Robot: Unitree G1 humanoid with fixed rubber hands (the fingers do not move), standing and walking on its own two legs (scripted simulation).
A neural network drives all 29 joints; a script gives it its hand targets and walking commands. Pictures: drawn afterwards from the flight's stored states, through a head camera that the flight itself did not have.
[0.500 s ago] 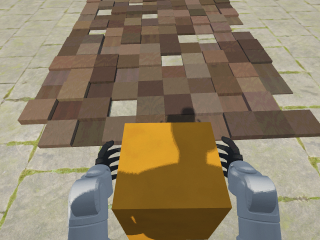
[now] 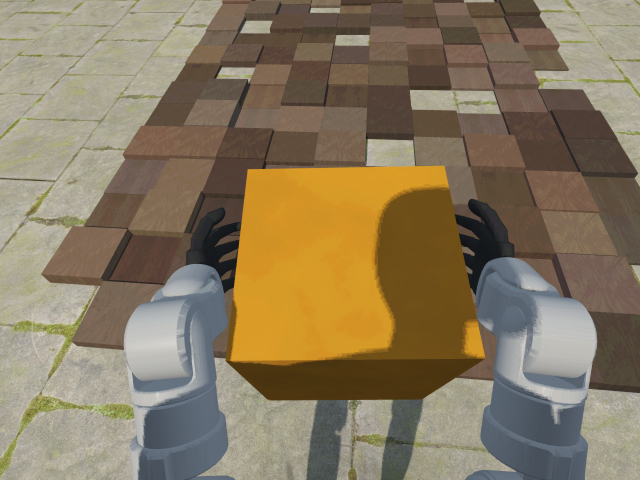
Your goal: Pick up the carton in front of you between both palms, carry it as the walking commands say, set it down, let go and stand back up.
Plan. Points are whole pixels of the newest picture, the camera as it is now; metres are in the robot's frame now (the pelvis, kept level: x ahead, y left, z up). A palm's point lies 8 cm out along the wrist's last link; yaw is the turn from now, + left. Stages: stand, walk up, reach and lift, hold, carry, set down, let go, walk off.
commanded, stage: carry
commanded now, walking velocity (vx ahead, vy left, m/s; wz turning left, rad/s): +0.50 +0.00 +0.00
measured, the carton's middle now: (345, 298) +0.31 +0.00 +0.06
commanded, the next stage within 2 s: none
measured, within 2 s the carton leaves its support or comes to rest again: neither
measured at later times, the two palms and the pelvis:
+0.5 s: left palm (262, 72) +0.73 +0.15 +0.13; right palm (434, 74) +0.70 -0.15 +0.13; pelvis +0.32 +0.04 +0.00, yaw -3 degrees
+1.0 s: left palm out of the picture +1.03 +0.18 +0.18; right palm out of the picture +1.07 -0.12 +0.18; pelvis +0.66 -0.01 +0.05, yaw +0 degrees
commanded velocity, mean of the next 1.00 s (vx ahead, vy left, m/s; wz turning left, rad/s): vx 0.50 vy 0.00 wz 0.00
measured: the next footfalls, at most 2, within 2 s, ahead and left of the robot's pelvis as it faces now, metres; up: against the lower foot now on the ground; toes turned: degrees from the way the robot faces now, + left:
left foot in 0.36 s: +0.40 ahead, +0.10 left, +0.00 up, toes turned +5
right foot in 0.78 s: +0.73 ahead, -0.09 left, +0.05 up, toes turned -5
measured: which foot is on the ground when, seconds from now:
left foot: up 0.00-0.34, down 0.36-0.80, up 0.82-1.00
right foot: down 0.00-0.36, up 0.38-0.76, down 0.78-1.00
